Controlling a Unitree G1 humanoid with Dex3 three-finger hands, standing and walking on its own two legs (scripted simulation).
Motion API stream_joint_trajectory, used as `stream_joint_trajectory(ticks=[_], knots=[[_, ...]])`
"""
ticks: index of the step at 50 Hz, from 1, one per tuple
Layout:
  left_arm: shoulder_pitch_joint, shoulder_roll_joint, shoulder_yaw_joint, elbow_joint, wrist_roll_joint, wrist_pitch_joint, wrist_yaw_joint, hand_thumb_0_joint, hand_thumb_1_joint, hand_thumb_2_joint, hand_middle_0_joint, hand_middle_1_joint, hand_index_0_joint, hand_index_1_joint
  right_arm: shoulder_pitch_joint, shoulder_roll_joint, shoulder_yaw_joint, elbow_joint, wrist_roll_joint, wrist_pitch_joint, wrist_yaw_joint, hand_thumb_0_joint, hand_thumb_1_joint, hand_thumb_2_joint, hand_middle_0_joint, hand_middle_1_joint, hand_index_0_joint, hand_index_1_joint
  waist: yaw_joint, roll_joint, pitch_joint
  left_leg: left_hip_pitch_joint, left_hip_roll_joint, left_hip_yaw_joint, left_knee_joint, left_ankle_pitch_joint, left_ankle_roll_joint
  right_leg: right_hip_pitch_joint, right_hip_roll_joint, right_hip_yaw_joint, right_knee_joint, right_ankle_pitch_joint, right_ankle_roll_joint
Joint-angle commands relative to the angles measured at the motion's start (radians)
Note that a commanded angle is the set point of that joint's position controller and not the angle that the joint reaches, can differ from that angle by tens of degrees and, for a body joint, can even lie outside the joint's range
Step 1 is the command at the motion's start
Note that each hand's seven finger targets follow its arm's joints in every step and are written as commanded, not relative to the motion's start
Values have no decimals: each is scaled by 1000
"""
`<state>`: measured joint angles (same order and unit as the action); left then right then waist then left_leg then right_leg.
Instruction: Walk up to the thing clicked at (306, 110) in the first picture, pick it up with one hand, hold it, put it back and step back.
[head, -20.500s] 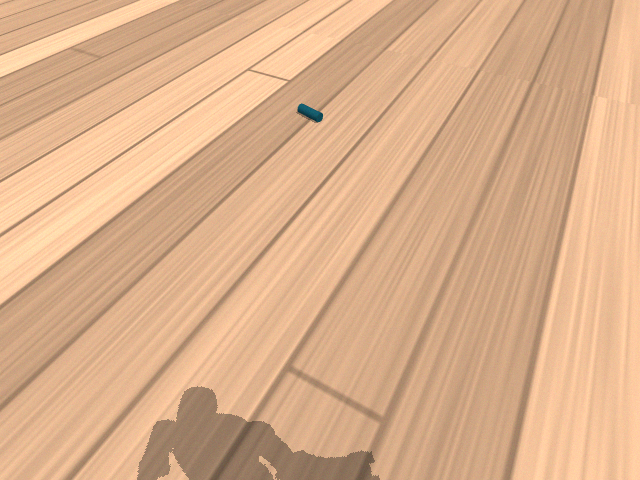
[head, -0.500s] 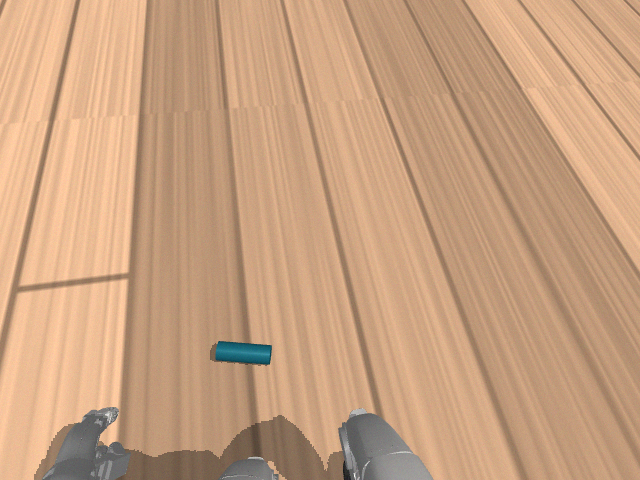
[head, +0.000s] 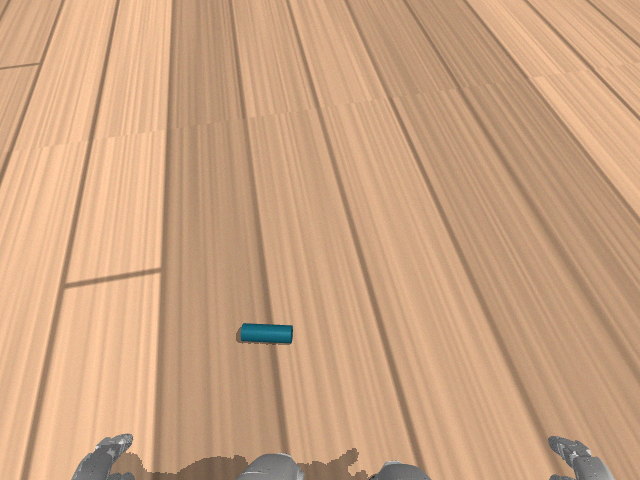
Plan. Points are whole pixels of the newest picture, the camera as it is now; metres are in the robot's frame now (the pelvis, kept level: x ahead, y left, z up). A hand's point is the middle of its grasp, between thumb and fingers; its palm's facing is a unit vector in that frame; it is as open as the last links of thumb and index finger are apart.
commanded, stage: walk up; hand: left
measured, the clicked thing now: (267, 333) +0.55 +0.22 -0.73
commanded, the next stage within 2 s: stand in 1.32 s
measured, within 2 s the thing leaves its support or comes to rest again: neither
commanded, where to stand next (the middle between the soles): +0.16 +0.00 m, yaw -1 degrees
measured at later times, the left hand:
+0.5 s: hand out of the picture -0.06 +0.23 -0.14, palm faces -0.04 -0.92 -0.39, open 7.4 cm
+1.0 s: hand out of the picture -0.02 +0.24 -0.14, palm faces +0.03 -0.93 -0.36, open 7.4 cm
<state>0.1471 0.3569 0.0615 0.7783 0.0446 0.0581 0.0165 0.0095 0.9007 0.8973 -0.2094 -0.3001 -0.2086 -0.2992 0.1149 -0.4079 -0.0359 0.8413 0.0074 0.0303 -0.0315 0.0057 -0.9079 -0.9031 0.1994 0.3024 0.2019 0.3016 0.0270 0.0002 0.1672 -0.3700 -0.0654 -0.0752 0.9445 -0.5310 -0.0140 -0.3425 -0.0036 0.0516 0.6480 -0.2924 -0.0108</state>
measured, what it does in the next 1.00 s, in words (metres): walks backwards: left foot, then right foot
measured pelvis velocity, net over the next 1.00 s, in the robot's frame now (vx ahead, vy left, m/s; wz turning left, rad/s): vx -0.10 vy -0.02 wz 0.02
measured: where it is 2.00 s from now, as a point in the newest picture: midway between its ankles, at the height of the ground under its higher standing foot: outside the picture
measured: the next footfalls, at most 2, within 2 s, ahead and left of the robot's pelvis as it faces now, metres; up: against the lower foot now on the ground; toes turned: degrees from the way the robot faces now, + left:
left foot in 0.06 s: -0.05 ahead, +0.10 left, +0.00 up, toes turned -3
right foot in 0.38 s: -0.10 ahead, -0.16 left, +0.00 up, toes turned +1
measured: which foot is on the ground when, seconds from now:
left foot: up 0.00-0.04, down 0.06-1.00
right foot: down 0.00-0.08, up 0.10-0.36, down 0.38-1.00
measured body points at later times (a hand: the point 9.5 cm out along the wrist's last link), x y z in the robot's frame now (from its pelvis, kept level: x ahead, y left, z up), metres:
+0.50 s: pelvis -0.11 -0.04 +0.00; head -0.09 -0.05 +0.45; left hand -0.06 +0.28 -0.12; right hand -0.04 -0.37 -0.12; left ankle -0.07 +0.11 -0.70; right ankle -0.14 -0.16 -0.73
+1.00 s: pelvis -0.10 -0.02 +0.01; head -0.09 -0.02 +0.46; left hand -0.02 +0.29 -0.11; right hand -0.01 -0.32 -0.12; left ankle -0.09 +0.10 -0.73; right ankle -0.14 -0.16 -0.73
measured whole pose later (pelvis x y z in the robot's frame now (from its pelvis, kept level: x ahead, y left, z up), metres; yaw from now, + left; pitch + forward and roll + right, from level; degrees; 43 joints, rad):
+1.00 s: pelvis -0.10 -0.02 +0.01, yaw +1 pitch -2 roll +0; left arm 0.15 0.36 0.03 1.01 0.01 -0.03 0.00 0.01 0.90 0.90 -0.21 -0.30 -0.21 -0.30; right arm 0.16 -0.36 -0.03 1.00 -0.01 -0.03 0.02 0.01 -0.91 -0.90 0.20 0.30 0.20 0.30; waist 0.01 0.00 0.05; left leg -0.23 -0.03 -0.07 0.55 -0.28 0.00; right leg -0.14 -0.03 0.00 0.52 -0.35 0.02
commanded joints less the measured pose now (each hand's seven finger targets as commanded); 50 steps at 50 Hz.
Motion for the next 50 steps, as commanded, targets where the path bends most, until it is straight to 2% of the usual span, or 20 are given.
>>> stream_joint_trajectory(ticks=[1,2,3,4,5,8,14,18,19,20,21,24,28,32,33,34,35,41,43,50], knots=[[-3,245,69,-108,-16,-3,7,0,900,900,-200,-300,-200,-300,104,-145,-59,-45,-29,-31,-15,0,-900,-900,200,300,200,300,-24,-188,-240,56,23,109,-458,229,13,264,-154,154,32,571,-148],[-8,236,66,-115,-23,4,2,0,900,900,-200,-300,-200,-300,121,-154,-67,-36,-33,-36,-14,0,-900,-900,200,300,200,300,-33,-161,-246,145,46,85,-554,383,22,188,-131,152,56,455,-112],[29,195,52,-116,-25,8,-1,0,900,900,-200,-300,-200,-300,97,-216,-87,-47,-50,-41,-14,0,-900,-900,200,300,200,300,-15,-48,-248,271,194,-130,-567,488,73,-16,-53,158,126,234,-61],[9,179,52,-130,-31,3,5,0,900,900,-200,-300,-200,-300,53,-333,-109,-70,-49,-38,-4,0,-900,-900,200,300,200,300,-24,199,-238,230,439,-394,-598,636,222,-139,108,44,285,-216,-18],[-55,231,74,-125,-13,5,18,0,900,900,-200,-300,-200,-300,71,-367,-122,-79,-44,-40,-3,0,-900,-900,200,300,200,300,-87,209,-219,105,556,-514,-615,662,344,-95,88,136,502,-371,0],[49,225,84,-66,-31,5,9,0,900,900,-200,-300,-200,-300,-29,-242,-88,-87,-46,-51,-18,0,-900,-900,200,300,200,300,17,92,-186,148,362,-195,-521,694,238,-160,91,179,663,-229,-6],[34,210,65,-43,-22,-36,-31,0,900,900,-200,-300,-200,-300,63,-236,-92,-85,-55,-56,7,0,-900,-900,200,300,200,300,-76,199,-195,232,283,-142,-554,127,222,-57,30,29,158,-233,38],[198,196,74,84,-18,-76,-17,0,900,900,-200,-300,-200,-300,26,-228,-80,-87,-48,-25,24,0,-900,-900,200,300,200,300,19,159,-179,34,224,-49,-393,157,158,252,45,-65,-306,-51,-11],[204,246,90,92,-4,-86,-12,0,900,900,-200,-300,-200,-300,60,-160,-60,-88,-39,-23,24,0,-900,-900,200,300,200,300,6,23,-172,-97,167,-12,-249,131,95,330,-27,115,-321,-101,-35],[154,325,101,51,6,-96,-7,0,900,900,-200,-300,-200,-300,25,-97,-38,-120,-29,-28,26,0,-900,-900,200,300,200,300,15,-182,-130,-253,38,15,-159,-28,24,232,-255,489,-406,-308,-118],[63,395,107,26,6,-92,-8,0,900,900,-200,-300,-200,-300,-10,-180,-67,-91,-27,-26,12,0,-900,-900,200,300,200,300,31,-166,-72,-87,63,-95,-36,-64,5,-54,-390,591,-425,-358,-242],[-27,272,77,27,-9,-110,-1,0,900,900,-200,-300,-200,-300,70,-165,-61,-21,-4,-38,19,0,-900,-900,200,300,200,300,-38,-103,-49,-99,44,-81,-40,73,6,76,-234,283,-331,-24,-157],[34,273,76,49,-8,-111,-8,0,900,900,-200,-300,-200,-300,61,-155,-53,-3,-23,-53,36,0,-900,-900,200,300,200,300,8,-188,-96,-14,55,13,-241,71,6,152,-219,206,-298,59,-148],[21,218,43,51,-29,-90,-11,0,900,900,-200,-300,-200,-300,137,-154,-66,44,-35,-75,32,0,-900,-900,200,300,200,300,-41,-114,-171,296,76,-16,-576,329,47,66,-149,93,-98,235,-70],[34,172,25,56,-43,-90,-12,0,900,900,-200,-300,-200,-300,119,-203,-76,39,-40,-82,28,0,-900,-900,200,300,200,300,-27,41,-201,338,237,-256,-598,397,110,-24,-52,17,-3,142,-12],[26,187,35,79,-54,-87,-6,0,900,900,-200,-300,-200,-300,83,-244,-78,31,-28,-78,32,0,-900,-900,200,300,200,300,-4,75,-200,189,329,-348,-622,238,212,70,1,-51,16,-170,-6],[25,212,38,89,-45,-88,-4,0,900,900,-200,-300,-200,-300,60,-251,-79,29,-29,-76,37,0,-900,-900,200,300,200,300,-9,73,-183,117,333,-340,-626,170,234,124,-8,-34,19,-222,-16],[28,278,47,144,-26,-117,-5,0,900,900,-200,-300,-200,-300,17,-147,-42,50,-18,-61,41,0,-900,-900,200,300,200,300,-9,-11,-117,-21,83,-53,-426,168,41,229,-167,200,-301,-107,-103],[-22,278,41,130,-25,-119,-5,0,900,900,-200,-300,-200,-300,40,-142,-41,75,-22,-66,39,0,-900,-900,200,300,200,300,-27,-39,-113,52,73,-20,-411,232,34,169,-230,224,-301,-27,-132],[-61,219,23,158,-44,-113,0,0,900,900,-200,-300,-200,-300,27,-163,-42,104,-16,-80,34,0,-900,-900,200,300,200,300,-17,13,-233,210,178,-107,-481,739,104,247,-79,-13,-157,260,-18]])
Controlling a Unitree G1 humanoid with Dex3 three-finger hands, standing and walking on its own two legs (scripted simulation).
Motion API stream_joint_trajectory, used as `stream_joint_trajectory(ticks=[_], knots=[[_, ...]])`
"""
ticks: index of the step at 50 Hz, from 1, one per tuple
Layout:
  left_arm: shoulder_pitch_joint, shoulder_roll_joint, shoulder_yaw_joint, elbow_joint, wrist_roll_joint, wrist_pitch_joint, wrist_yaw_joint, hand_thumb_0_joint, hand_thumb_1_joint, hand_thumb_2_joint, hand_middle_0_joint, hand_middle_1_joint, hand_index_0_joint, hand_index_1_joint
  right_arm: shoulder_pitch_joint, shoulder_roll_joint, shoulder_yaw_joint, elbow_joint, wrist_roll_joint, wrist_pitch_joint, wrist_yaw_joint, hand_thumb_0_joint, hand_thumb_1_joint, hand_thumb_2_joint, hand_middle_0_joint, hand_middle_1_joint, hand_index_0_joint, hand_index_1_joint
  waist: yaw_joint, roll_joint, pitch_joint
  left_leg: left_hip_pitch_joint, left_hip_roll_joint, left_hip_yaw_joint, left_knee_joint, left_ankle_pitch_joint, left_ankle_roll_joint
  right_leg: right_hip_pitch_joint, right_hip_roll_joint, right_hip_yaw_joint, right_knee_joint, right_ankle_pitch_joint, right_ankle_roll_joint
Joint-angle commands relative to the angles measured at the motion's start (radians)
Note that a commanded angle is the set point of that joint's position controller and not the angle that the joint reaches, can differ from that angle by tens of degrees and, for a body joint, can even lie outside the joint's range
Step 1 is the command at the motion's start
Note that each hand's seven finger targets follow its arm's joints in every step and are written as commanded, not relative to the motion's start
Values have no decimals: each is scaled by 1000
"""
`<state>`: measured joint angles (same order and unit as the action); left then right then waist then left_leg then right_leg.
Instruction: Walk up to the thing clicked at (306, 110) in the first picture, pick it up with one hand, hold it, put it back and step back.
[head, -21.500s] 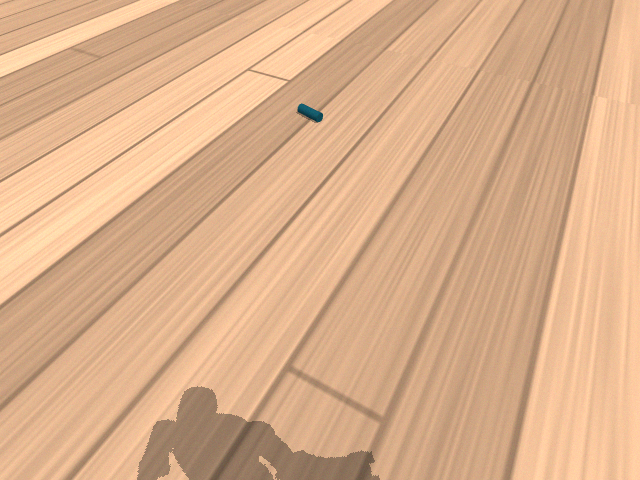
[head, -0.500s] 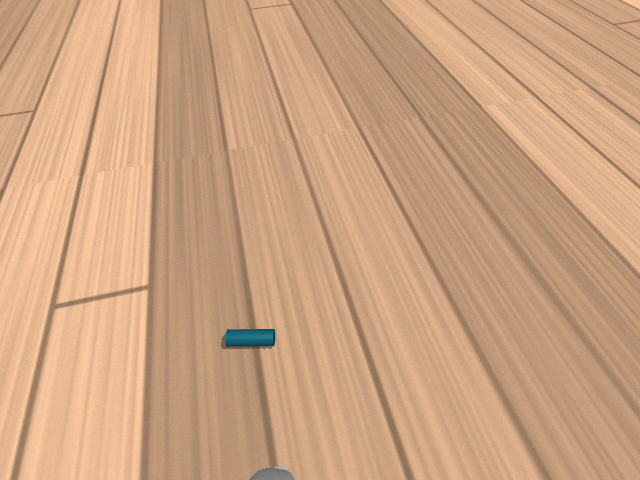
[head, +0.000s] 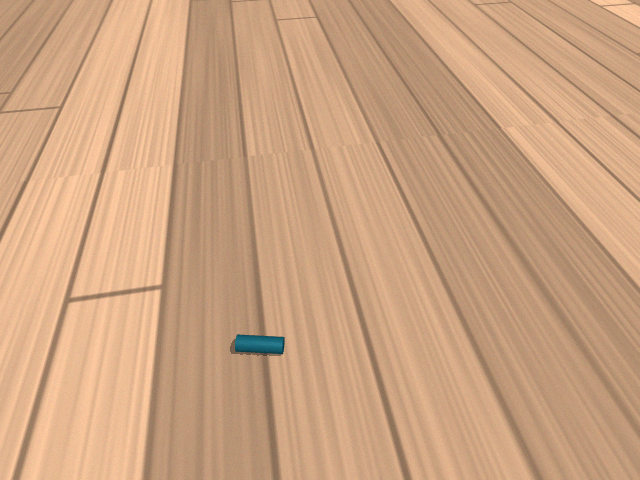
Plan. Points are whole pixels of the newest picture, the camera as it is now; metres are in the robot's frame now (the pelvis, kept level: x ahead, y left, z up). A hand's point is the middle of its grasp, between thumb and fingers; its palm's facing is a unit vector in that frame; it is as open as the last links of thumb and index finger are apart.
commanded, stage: walk up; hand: left
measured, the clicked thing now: (260, 344) +0.66 +0.24 -0.74
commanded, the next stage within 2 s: stand in 0.32 s
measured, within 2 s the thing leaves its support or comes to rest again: neither
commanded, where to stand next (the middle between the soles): +0.26 +0.02 m, yaw -2 degrees
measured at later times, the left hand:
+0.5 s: hand out of the picture +0.07 +0.25 -0.15, palm faces +0.01 -0.94 -0.35, open 7.4 cm
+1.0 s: hand out of the picture +0.03 +0.24 -0.15, palm faces -0.02 -0.94 -0.34, open 7.4 cm
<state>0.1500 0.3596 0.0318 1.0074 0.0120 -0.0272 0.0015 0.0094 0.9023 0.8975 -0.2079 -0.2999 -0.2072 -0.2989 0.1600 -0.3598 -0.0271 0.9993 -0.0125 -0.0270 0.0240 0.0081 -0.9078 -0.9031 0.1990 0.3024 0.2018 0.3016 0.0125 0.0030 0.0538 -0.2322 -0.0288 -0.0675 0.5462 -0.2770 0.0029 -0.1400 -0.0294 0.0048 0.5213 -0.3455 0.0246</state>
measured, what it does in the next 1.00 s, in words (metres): stands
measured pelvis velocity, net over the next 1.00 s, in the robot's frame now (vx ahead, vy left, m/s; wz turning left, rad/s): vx -0.03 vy -0.01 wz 0.00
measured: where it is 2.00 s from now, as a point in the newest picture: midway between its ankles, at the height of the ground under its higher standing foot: outside the picture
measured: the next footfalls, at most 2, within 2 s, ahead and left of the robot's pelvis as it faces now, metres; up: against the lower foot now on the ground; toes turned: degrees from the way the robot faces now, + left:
right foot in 1.98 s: +0.29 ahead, -0.12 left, +0.00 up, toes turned -1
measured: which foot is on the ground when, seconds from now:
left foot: down 0.00-1.00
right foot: down 0.00-1.00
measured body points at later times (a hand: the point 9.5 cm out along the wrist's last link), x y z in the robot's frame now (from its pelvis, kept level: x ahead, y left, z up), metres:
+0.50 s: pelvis -0.01 +0.00 +0.01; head +0.01 +0.00 +0.46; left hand +0.07 +0.30 -0.12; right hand +0.11 -0.30 -0.12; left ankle +0.01 +0.12 -0.73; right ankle -0.04 -0.14 -0.73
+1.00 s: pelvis -0.03 -0.01 +0.01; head -0.01 -0.01 +0.46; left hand +0.03 +0.29 -0.12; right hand +0.03 -0.31 -0.12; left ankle +0.01 +0.12 -0.73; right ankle -0.04 -0.14 -0.73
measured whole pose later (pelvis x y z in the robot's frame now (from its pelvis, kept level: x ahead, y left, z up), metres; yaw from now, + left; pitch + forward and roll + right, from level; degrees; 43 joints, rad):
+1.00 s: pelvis -0.03 -0.01 +0.01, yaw +0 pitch -2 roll +0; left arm 0.12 0.35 0.01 1.16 0.01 -0.01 -0.01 0.01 0.90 0.90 -0.21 -0.30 -0.21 -0.30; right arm 0.13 -0.35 0.00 1.14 -0.01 -0.01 0.01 0.01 -0.91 -0.90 0.20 0.30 0.20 0.30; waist 0.00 0.01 0.07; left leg -0.17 0.00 -0.08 0.34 -0.13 -0.02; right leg -0.09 -0.01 0.00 0.33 -0.20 0.01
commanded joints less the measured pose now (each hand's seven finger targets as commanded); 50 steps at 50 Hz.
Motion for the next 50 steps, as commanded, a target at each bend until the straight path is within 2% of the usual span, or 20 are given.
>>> stream_joint_trajectory(ticks=[1,4,6,9,11,12,15,16,17,19,21,23,26,31,34,38,44,46,48,50], knots=[[-53,210,51,-62,-16,-26,16,0,900,900,-200,-300,-200,-300,-31,-210,-49,-53,5,-22,-24,0,-900,-900,200,300,200,300,6,35,-135,94,148,-118,-85,517,89,44,-49,28,-20,312,-53],[-64,204,45,-49,-14,-22,18,0,900,900,-200,-300,-200,-300,-59,-211,-52,-50,7,-14,-28,0,-900,-900,200,300,200,300,6,70,-146,110,160,-125,-90,505,95,31,-43,18,-21,268,-55],[-49,205,40,-37,-11,-21,18,0,900,900,-200,-300,-200,-300,-92,-216,-52,-54,5,-9,-29,0,-900,-900,200,300,200,300,15,78,-134,96,148,-113,-86,443,90,38,-51,25,-48,270,-54],[-50,233,48,-19,-7,-23,19,0,900,900,-200,-300,-200,-300,-110,-199,-48,-48,7,-4,-27,0,-900,-900,200,300,200,300,12,16,-115,45,108,-67,-59,365,61,83,-82,63,-86,322,-73],[-67,244,49,-20,-3,-23,18,0,900,900,-200,-300,-200,-300,-126,-196,-46,-45,3,0,-24,0,-900,-900,200,300,200,300,8,4,-87,21,92,-59,-65,284,52,68,-103,89,-110,280,-84],[-82,244,49,-18,-2,-23,18,0,900,900,-200,-300,-200,-300,-119,-190,-47,-37,3,1,-23,0,-900,-900,200,300,200,300,-1,-9,-90,21,92,-63,-72,274,49,69,-109,94,-116,264,-87],[-96,237,49,-17,1,-23,17,0,900,900,-200,-300,-200,-300,-129,-195,-48,-32,0,0,-19,0,-900,-900,200,300,200,300,-1,-23,-75,33,89,-67,-82,269,56,51,-97,76,-129,248,-75],[-114,210,30,8,-7,-13,16,0,900,900,-200,-300,-200,-300,-130,-186,-33,-22,5,-6,-24,0,-900,-900,200,300,200,300,-15,-36,-58,94,132,-105,-143,406,46,5,-83,73,-135,335,-54],[-94,192,26,14,-13,-8,16,0,900,900,-200,-300,-200,-300,-136,-206,-35,-15,7,-9,-25,0,-900,-900,200,300,200,300,-2,-5,-73,141,146,-110,-138,459,49,5,-76,64,-146,345,-43],[-102,206,25,21,-14,-7,16,0,900,900,-200,-300,-200,-300,-120,-210,-32,1,5,-12,-29,0,-900,-900,200,300,200,300,-11,9,-107,143,142,-92,-140,526,40,69,-77,60,-152,391,-38],[-98,209,27,35,-12,-6,16,0,900,900,-200,-300,-200,-300,-133,-203,-29,6,7,-11,-33,0,-900,-900,200,300,200,300,-7,15,-139,170,147,-86,-145,541,34,94,-79,58,-156,412,-37],[-95,208,23,47,-11,-4,14,0,900,900,-200,-300,-200,-300,-149,-199,-27,10,11,-7,-35,0,-900,-900,200,300,200,300,-4,18,-124,155,137,-78,-170,447,26,98,-81,61,-192,367,-35],[-100,201,20,62,-6,-2,12,0,900,900,-200,-300,-200,-300,-150,-201,-22,24,12,-8,-36,0,-900,-900,200,300,200,300,-5,16,-121,147,142,-80,-197,409,21,108,-83,62,-208,342,-36],[-110,208,17,78,-2,-1,7,0,900,900,-200,-300,-200,-300,-152,-199,-19,45,7,-3,-30,0,-900,-900,200,300,200,300,-8,14,-51,83,134,-93,-267,145,15,60,-83,76,-252,162,-39],[-94,203,17,89,-2,-3,3,0,900,900,-200,-300,-200,-300,-151,-198,-18,52,6,-5,-27,0,-900,-900,200,300,200,300,-2,21,-49,72,131,-95,-276,115,14,55,-87,79,-260,142,-40],[-99,209,18,92,-2,-6,2,0,900,900,-200,-300,-200,-300,-134,-194,-18,61,6,-7,-25,0,-900,-900,200,300,200,300,-8,0,-51,87,130,-93,-263,152,12,37,-91,88,-271,137,-42],[-92,207,18,90,0,-5,0,0,900,900,-200,-300,-200,-300,-107,-202,-16,70,3,-4,-25,0,-900,-900,200,300,200,300,-13,6,-28,53,131,-104,-278,52,14,13,-84,89,-277,76,-43],[-85,206,17,88,-1,-5,0,0,900,900,-200,-300,-200,-300,-112,-202,-17,65,3,-4,-25,0,-900,-900,200,300,200,300,-9,1,-54,78,133,-98,-259,115,15,19,-92,94,-273,111,-46],[-84,209,18,88,-4,-5,-1,0,900,900,-200,-300,-200,-300,-82,-198,-12,76,3,-6,-25,0,-900,-900,200,300,200,300,-15,5,-45,56,131,-100,-270,111,12,29,-88,92,-267,118,-45],[-74,211,17,86,-3,-6,0,0,900,900,-200,-300,-200,-300,-97,-202,-14,69,3,-8,-27,0,-900,-900,200,300,200,300,-8,2,-75,86,135,-93,-245,190,14,37,-95,95,-262,170,-44]])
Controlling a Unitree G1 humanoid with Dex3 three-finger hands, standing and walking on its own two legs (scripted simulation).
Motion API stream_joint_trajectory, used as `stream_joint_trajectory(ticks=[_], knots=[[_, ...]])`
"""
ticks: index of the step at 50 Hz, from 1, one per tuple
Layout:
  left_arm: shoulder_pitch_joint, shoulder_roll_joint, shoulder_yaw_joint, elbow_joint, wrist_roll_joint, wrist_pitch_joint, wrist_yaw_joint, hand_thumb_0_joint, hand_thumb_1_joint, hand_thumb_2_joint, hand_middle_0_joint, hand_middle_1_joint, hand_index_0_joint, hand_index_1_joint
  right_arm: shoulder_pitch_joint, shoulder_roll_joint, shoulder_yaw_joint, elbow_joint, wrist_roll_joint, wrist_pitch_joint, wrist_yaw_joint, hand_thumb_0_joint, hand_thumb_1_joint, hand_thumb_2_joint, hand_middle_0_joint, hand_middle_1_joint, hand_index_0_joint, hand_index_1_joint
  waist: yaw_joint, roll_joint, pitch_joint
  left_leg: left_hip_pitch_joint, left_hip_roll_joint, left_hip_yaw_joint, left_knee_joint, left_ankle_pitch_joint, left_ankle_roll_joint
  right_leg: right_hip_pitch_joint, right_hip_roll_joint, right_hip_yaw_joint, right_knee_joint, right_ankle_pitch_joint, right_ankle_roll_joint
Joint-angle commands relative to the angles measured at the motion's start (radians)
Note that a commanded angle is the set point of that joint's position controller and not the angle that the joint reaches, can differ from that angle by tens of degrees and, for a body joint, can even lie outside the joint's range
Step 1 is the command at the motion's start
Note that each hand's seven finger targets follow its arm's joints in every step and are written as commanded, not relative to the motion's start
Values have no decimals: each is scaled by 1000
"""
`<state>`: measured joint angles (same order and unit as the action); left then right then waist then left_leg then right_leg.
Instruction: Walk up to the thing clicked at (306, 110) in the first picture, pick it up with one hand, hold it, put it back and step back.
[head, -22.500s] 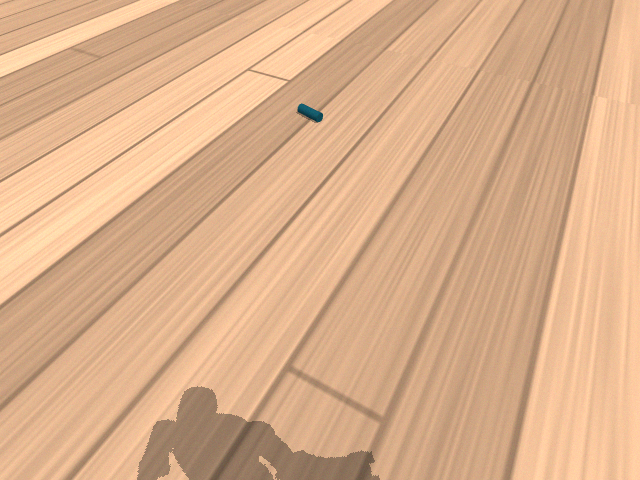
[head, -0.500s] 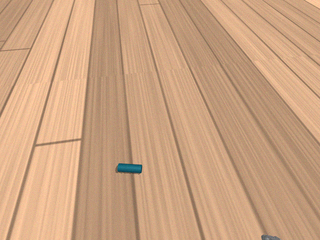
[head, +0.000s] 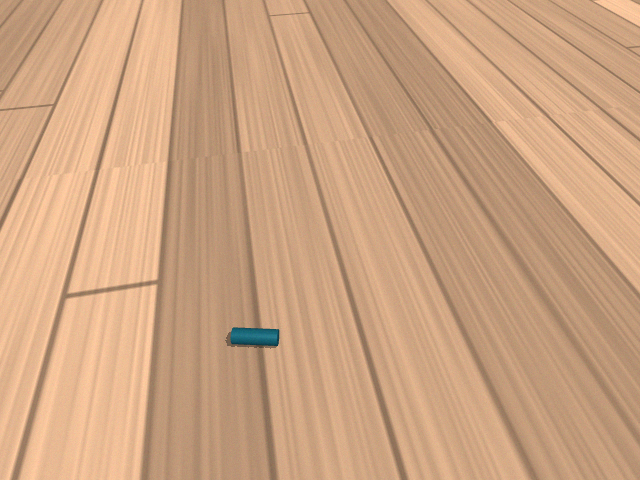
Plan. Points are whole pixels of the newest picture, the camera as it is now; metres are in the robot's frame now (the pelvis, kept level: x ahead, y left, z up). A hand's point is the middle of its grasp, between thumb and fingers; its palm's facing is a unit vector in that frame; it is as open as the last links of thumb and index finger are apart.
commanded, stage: stand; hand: left
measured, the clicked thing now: (255, 336) +0.68 +0.25 -0.75
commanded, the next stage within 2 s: walk up in 0.32 s
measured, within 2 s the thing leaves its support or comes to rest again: neither
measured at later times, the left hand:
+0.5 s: hand out of the picture +0.07 +0.28 -0.16, palm faces +0.04 -0.94 -0.35, open 7.4 cm
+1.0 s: hand (151, 404) +0.27 +0.29 -0.16, palm faces -0.06 -0.91 -0.40, open 7.4 cm
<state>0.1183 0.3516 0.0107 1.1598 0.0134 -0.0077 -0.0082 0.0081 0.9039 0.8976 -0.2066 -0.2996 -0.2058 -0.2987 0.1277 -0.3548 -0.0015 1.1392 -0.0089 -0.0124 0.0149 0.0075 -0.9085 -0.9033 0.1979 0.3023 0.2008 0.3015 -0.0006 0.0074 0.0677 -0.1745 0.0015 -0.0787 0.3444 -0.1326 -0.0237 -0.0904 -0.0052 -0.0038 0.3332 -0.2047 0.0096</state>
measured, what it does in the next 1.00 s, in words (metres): walks ahead: right foot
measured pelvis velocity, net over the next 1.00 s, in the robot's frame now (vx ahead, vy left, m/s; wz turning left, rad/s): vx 0.18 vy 0.01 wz -0.01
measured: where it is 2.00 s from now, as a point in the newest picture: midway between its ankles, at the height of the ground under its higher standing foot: outside the picture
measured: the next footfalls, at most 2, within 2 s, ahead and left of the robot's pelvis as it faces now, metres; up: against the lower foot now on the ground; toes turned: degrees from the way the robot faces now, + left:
right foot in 0.98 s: +0.32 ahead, -0.11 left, +0.00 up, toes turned -1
left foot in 1.24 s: +0.28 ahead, +0.14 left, +0.00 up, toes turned +2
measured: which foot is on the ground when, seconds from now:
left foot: down 0.00-0.98, up 1.00-1.00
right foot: down 0.00-0.58, up 0.60-0.96, down 0.98-1.00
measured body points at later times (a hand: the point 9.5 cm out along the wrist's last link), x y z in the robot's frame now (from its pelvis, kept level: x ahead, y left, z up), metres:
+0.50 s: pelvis +0.03 +0.02 -0.01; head +0.04 +0.02 +0.44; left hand +0.07 +0.33 -0.13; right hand +0.11 -0.30 -0.13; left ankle +0.06 +0.14 -0.73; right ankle -0.01 -0.12 -0.75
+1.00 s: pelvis +0.18 +0.01 -0.03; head +0.21 +0.00 +0.42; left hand +0.27 +0.33 -0.13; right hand +0.20 -0.31 -0.15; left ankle +0.11 +0.15 -0.74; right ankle +0.28 -0.11 -0.75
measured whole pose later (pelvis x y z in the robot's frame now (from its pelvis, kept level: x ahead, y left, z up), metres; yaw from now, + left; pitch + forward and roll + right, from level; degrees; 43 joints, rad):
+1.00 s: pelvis +0.18 +0.01 -0.03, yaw +0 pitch -3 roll +0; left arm 0.23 0.40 0.07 0.90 0.03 -0.03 -0.04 0.01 0.91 0.90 -0.20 -0.30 -0.20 -0.30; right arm 0.34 -0.40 -0.04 0.87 0.00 -0.04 0.02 0.01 -0.90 -0.90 0.20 0.30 0.20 0.30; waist -0.03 0.01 0.12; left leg -0.14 0.05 0.04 0.67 -0.44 -0.01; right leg -0.37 -0.03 -0.02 0.59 -0.15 -0.02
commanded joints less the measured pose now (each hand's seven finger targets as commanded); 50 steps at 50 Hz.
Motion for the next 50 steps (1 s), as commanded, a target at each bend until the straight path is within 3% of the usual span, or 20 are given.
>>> stream_joint_trajectory(ticks=[1,7,15,16,17,19,20,21,24,27,28,29,30,33,35,40,47,48,49,50], knots=[[-44,217,38,-67,-7,-27,9,0,900,900,-200,-300,-200,-300,-54,-206,-36,-67,0,-23,-18,0,-900,-900,200,300,200,300,1,-2,-87,26,105,-81,-42,61,40,-9,-118,103,-73,49,-28],[-41,222,38,-72,-9,-24,12,0,900,900,-200,-300,-200,-300,-40,-204,-29,-62,2,-22,-23,0,-900,-900,200,300,200,300,-1,-8,-100,47,110,-68,-26,147,41,3,-117,98,-59,122,-29],[-43,217,33,-75,-4,-21,12,0,900,900,-200,-300,-200,-300,-40,-210,-26,-62,2,-16,-20,0,-900,-900,200,300,200,300,-4,-5,-62,14,105,-74,-51,16,41,-26,-115,100,-79,19,-28],[24,273,84,-123,5,-31,-6,0,900,900,-200,-300,-200,-300,19,-271,-77,-106,-10,-23,2,0,-900,-900,200,300,200,300,6,-7,-157,-4,48,-66,12,-416,99,50,-65,90,-21,-373,-76],[75,281,94,-109,15,-33,-11,0,900,900,-200,-300,-200,-300,2,-273,-85,-118,-23,-24,10,0,-900,-900,200,300,200,300,33,-5,-105,-123,51,-77,39,-526,104,51,-98,148,-18,-504,-103],[141,313,120,-128,20,-39,-9,0,900,900,-200,-300,-200,-300,-101,-218,-83,-188,-25,-22,18,0,-900,-900,200,300,200,300,93,-128,60,-413,-10,39,261,-339,63,127,-238,331,-158,-569,-182],[165,326,131,-144,23,-50,-4,0,900,900,-200,-300,-200,-300,-119,-208,-85,-206,-33,-27,18,0,-900,-900,200,300,200,300,112,-153,100,-509,25,42,386,-284,43,175,-336,418,-213,-401,-232],[146,330,136,-163,25,-56,-4,0,900,900,-200,-300,-200,-300,-91,-220,-91,-210,-31,-34,18,0,-900,-900,200,300,200,300,89,-126,102,-517,61,16,417,-283,42,179,-367,419,-198,-244,-268],[45,323,132,-233,31,-58,-13,0,900,900,-200,-300,-200,-300,-3,-211,-103,-225,-24,-44,38,0,-900,-900,200,300,200,300,22,-168,28,-273,99,31,290,-288,50,40,-284,246,-154,-226,-222],[4,266,107,-286,17,-43,-28,0,900,900,-200,-300,-200,-300,180,-211,-136,-184,-34,-54,35,0,-900,-900,200,300,200,300,-79,-103,-1,126,-2,141,107,-61,38,-229,-142,45,113,-52,-143],[57,212,91,-294,16,-39,-30,0,900,900,-200,-300,-200,-300,286,-262,-163,-167,-40,-60,21,0,-900,-900,200,300,200,300,-119,70,-68,307,24,68,62,-145,56,-338,-74,-10,375,-51,-110],[95,133,74,-314,5,-38,-30,0,900,900,-200,-300,-200,-300,356,-376,-184,-177,-57,-68,12,0,-900,-900,200,300,200,300,-132,354,-74,329,304,-434,-128,-406,147,-549,103,-4,676,-372,-58],[97,243,98,-293,5,-29,-15,0,900,900,-200,-300,-200,-300,273,-405,-186,-218,-32,-70,14,0,-900,-900,200,300,200,300,-101,175,-51,146,390,-594,-198,-620,248,-489,41,159,751,-397,-78],[189,273,94,-261,-11,-30,-22,0,900,900,-200,-300,-200,-300,137,-307,-144,-292,-14,-77,5,0,-900,-900,200,300,200,300,-11,86,34,75,304,-320,-143,-418,217,-498,-42,168,743,-200,-70],[211,275,97,-250,-1,-30,-32,0,900,900,-200,-300,-200,-300,170,-294,-140,-296,-11,-86,3,0,-900,-900,200,300,200,300,-23,114,22,47,282,-213,-143,-231,214,-449,-49,141,676,-144,-42],[136,243,94,-319,11,-28,-56,0,900,900,-200,-300,-200,-300,212,-309,-143,-334,-8,-93,4,0,-900,-900,200,300,200,300,-38,137,33,52,276,-77,-120,-54,243,-407,-87,50,450,-85,-11],[197,201,94,-303,10,-39,-28,0,900,900,-200,-300,-200,-300,170,-250,-104,-373,11,-48,-10,0,-900,-900,200,300,200,300,28,60,-40,-91,156,81,224,254,144,-44,11,-61,172,111,-50],[233,236,106,-298,12,-48,-19,0,900,900,-200,-300,-200,-300,205,-206,-85,-371,18,-47,-13,0,-900,-900,200,300,200,300,51,-35,-97,-121,109,111,372,194,105,61,-27,-6,116,177,-77],[266,316,131,-306,16,-55,-8,0,900,900,-200,-300,-200,-300,259,-158,-65,-379,21,-48,-16,0,-900,-900,200,300,200,300,56,-249,-169,-248,30,138,599,-107,58,164,-248,296,67,288,-149],[232,335,122,-332,-4,-54,-3,0,900,900,-200,-300,-200,-300,281,-184,-68,-359,21,-30,-27,0,-900,-900,200,300,200,300,49,-208,-171,-239,-23,74,680,-454,51,64,-385,504,3,200,-278]])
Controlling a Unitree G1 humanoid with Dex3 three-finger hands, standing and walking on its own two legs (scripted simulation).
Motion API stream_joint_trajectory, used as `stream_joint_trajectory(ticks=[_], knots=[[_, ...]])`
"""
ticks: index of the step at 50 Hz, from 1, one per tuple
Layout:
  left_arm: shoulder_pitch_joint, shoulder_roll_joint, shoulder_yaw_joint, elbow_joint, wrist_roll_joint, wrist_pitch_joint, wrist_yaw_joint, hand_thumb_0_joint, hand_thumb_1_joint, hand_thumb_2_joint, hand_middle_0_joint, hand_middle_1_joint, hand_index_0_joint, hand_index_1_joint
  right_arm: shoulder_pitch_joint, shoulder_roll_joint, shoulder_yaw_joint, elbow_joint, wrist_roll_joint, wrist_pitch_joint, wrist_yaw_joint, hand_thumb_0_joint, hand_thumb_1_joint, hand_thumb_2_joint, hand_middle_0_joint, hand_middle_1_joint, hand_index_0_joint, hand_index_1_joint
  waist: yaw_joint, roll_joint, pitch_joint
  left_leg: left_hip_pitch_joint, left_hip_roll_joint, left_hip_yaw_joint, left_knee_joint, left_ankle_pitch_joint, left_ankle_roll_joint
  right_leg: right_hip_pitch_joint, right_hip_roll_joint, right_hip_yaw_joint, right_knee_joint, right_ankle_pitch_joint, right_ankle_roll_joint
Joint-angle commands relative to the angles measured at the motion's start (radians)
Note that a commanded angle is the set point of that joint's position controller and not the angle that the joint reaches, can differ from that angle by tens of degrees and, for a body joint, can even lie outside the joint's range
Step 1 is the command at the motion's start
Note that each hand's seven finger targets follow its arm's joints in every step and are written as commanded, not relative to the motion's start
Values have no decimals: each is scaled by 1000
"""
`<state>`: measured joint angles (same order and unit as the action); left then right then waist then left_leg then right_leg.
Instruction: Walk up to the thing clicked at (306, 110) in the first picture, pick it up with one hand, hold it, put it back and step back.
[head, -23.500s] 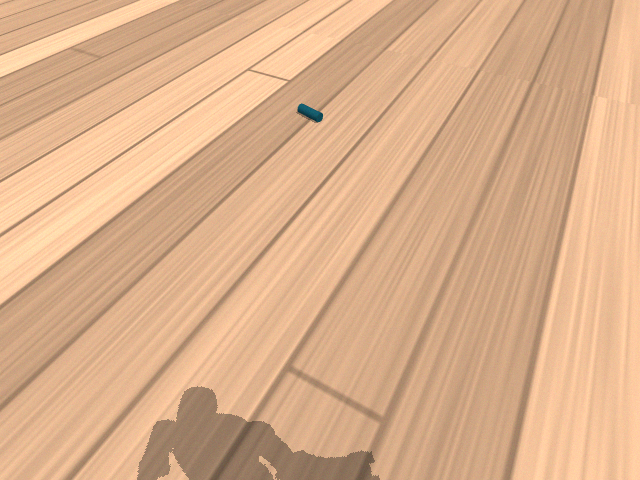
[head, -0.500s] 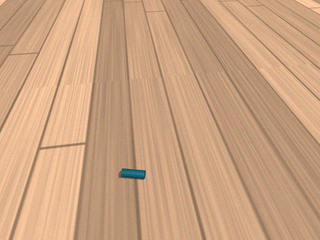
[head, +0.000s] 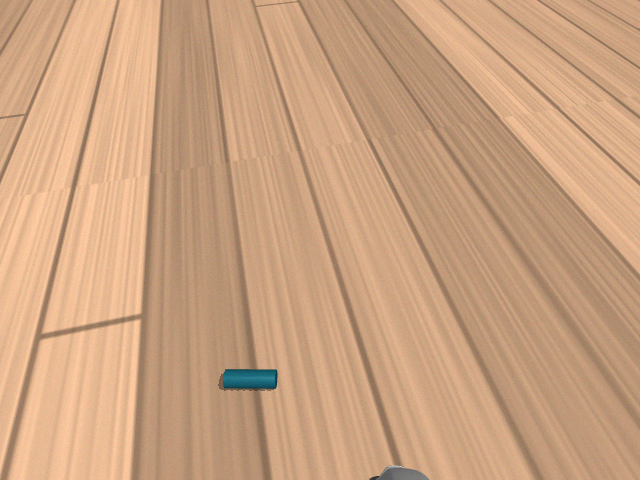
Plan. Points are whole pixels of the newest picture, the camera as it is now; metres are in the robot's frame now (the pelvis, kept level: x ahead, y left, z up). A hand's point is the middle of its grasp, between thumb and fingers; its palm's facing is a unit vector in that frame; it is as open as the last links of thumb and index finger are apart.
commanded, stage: walk up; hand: left
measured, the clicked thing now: (250, 378) +0.50 +0.24 -0.73
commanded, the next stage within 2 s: stand in 1.40 s
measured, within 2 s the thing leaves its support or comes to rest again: neither
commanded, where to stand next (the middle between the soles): +0.11 +0.02 m, yaw -2 degrees
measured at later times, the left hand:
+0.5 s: hand out of the picture +0.14 +0.26 -0.15, palm faces +0.00 -0.94 -0.35, open 7.4 cm
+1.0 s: hand out of the picture +0.13 +0.25 -0.13, palm faces +0.03 -0.95 -0.32, open 7.4 cm
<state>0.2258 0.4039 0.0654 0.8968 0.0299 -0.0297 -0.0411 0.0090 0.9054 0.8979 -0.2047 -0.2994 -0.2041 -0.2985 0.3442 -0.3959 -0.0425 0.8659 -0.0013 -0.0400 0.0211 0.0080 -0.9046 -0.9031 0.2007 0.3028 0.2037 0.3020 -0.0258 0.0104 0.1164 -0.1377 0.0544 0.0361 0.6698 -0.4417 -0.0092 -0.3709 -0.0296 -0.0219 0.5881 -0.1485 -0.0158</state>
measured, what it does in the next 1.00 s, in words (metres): steps on the spot: left foot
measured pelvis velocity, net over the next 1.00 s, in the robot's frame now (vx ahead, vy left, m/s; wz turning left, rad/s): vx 0.05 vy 0.00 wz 0.02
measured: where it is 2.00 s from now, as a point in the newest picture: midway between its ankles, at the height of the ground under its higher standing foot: outside the picture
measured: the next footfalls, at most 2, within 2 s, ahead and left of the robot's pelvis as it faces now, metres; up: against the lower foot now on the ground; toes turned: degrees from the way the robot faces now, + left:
left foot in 0.24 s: +0.10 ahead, +0.13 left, +0.00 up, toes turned +2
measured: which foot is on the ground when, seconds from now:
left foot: up 0.00-0.22, down 0.24-1.00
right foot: down 0.00-1.00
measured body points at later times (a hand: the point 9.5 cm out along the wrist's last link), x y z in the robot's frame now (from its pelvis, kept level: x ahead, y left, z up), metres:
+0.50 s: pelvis +0.05 -0.01 +0.01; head +0.08 +0.01 +0.46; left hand +0.14 +0.31 -0.12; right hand +0.14 -0.32 -0.11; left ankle +0.06 +0.13 -0.72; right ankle +0.10 -0.12 -0.72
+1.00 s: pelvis +0.05 +0.00 +0.03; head +0.06 +0.00 +0.48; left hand +0.13 +0.30 -0.11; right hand +0.15 -0.30 -0.11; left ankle +0.06 +0.13 -0.72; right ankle +0.10 -0.12 -0.72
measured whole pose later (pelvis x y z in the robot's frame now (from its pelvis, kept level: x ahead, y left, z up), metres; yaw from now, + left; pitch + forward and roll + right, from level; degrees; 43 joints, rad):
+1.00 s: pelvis +0.05 +0.00 +0.03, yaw +1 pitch -2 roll +0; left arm 0.07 0.34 0.01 1.13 0.00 0.00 -0.02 0.01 0.90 0.90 -0.21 -0.30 -0.21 -0.30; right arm 0.08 -0.35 0.01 1.13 0.00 -0.02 0.02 0.01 -0.91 -0.90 0.20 0.30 0.20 0.30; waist 0.01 -0.01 0.07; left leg -0.13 0.02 0.01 0.35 -0.18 -0.02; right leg -0.18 -0.03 -0.04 0.35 -0.12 0.00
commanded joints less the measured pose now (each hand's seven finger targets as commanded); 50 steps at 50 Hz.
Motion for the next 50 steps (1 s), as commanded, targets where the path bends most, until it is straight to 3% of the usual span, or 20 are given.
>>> stream_joint_trajectory(ticks=[1,2,3,5,8,10,11,12,13,14,15,16,18,20,25,31,37,50], knots=[[91,281,63,-77,-23,-26,32,0,900,900,-200,-300,-200,-300,45,-186,-42,-60,6,7,-43,0,-900,-900,200,300,200,300,70,-166,-172,-278,-49,-95,417,-215,39,261,-365,523,-242,79,-293],[56,263,57,-83,-24,-20,37,0,900,900,-200,-300,-200,-300,41,-191,-44,-48,6,8,-45,0,-900,-900,200,300,200,300,58,-155,-125,-292,-30,-120,418,-193,36,202,-326,434,-245,44,-277],[26,239,46,-89,-22,-17,43,0,900,900,-200,-300,-200,-300,38,-188,-41,-36,11,8,-43,0,-900,-900,200,300,200,300,45,-149,-110,-298,-17,-117,385,-157,34,182,-276,354,-228,41,-242],[-29,227,38,-97,-10,-12,44,0,900,900,-200,-300,-200,-300,64,-177,-36,1,8,8,-39,0,-900,-900,200,300,200,300,20,-200,-113,-233,-9,-61,254,-82,20,101,-214,232,-212,48,-203],[-44,217,35,-94,-8,-5,44,0,900,900,-200,-300,-200,-300,48,-157,-33,29,-5,8,-35,0,-900,-900,200,300,200,300,31,-198,-149,-160,-23,-21,74,-11,10,99,-207,192,-149,169,-198],[-91,215,28,-91,-24,5,45,0,900,900,-200,-300,-200,-300,46,-150,-37,49,-9,6,-37,0,-900,-900,200,300,200,300,2,-166,-178,-61,-42,2,-75,157,22,58,-195,170,-81,154,-165],[-105,199,22,-92,-34,12,45,0,900,900,-200,-300,-200,-300,34,-163,-41,50,-17,4,-40,0,-900,-900,200,300,200,300,-6,-140,-166,-16,-29,-19,-137,259,27,-1,-190,169,-67,98,-132],[-104,169,10,-93,-40,17,44,0,900,900,-200,-300,-200,-300,-5,-199,-49,38,-25,0,-43,0,-900,-900,200,300,200,300,-1,-57,-158,-24,44,-133,-210,278,50,-31,-159,154,-34,42,-92],[-101,141,4,-88,-45,26,42,0,900,900,-200,-300,-200,-300,-92,-263,-57,11,-29,-8,-42,0,-900,-900,200,300,200,300,31,50,-121,-128,170,-337,-296,245,112,-29,-58,99,30,-105,-31],[-86,170,15,-53,-44,33,45,0,900,900,-200,-300,-200,-300,-167,-292,-57,9,-10,-8,-36,0,-900,-900,200,300,200,300,58,117,-84,-243,225,-357,-293,236,177,87,5,35,104,-240,-27],[-76,167,14,-32,-35,32,46,0,900,900,-200,-300,-200,-300,-203,-270,-49,14,-13,-9,-33,0,-900,-900,200,300,200,300,63,104,-91,-255,218,-324,-265,278,184,131,-1,45,89,-243,-31],[-87,163,13,-23,-34,28,42,0,900,900,-200,-300,-200,-300,-199,-249,-42,20,-9,-7,-33,0,-900,-900,200,300,200,300,60,89,-87,-252,172,-255,-247,298,153,142,-3,52,43,-164,-37],[-87,189,16,-2,-32,11,39,0,900,900,-200,-300,-200,-300,-192,-219,-30,32,0,-4,-33,0,-900,-900,200,300,200,300,53,95,-138,-203,101,-170,-168,364,83,193,-65,91,-35,90,-53],[-111,207,11,7,-32,6,38,0,900,900,-200,-300,-200,-300,-182,-201,-24,46,4,6,-32,0,-900,-900,200,300,200,300,33,59,-162,-141,46,-127,-158,270,61,157,-111,138,-65,111,-80],[-158,191,-4,50,-32,9,39,0,900,900,-200,-300,-200,-300,-204,-198,-18,78,4,9,-30,0,-900,-900,200,300,200,300,25,-8,-180,-81,66,-134,-183,340,72,160,-102,123,-98,114,-57],[-185,184,-12,96,-32,9,36,0,900,900,-200,-300,-200,-300,-249,-189,-7,121,9,15,-25,0,-900,-900,200,300,200,300,23,-42,-151,-41,53,-125,-244,281,57,142,-122,146,-203,32,-46],[-195,168,-16,134,-32,8,34,0,900,900,-200,-300,-200,-300,-282,-189,0,164,8,9,-22,0,-900,-900,200,300,200,300,30,-31,-175,-12,72,-129,-320,346,45,213,-110,115,-239,76,-23],[-188,149,-14,187,-30,9,34,0,900,900,-200,-300,-200,-300,-326,-170,9,212,2,8,-22,0,-900,-900,200,300,200,300,41,-5,-143,-16,79,-128,-413,281,30,250,-104,102,-313,35,-1]])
